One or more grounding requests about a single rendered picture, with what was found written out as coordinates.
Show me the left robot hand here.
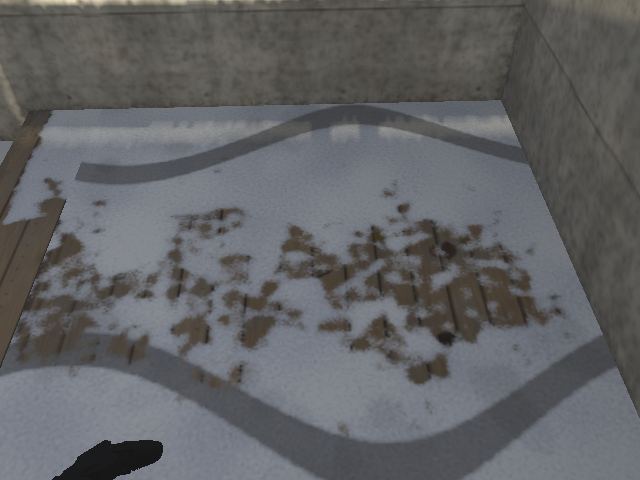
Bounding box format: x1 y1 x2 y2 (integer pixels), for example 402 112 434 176
52 440 163 480

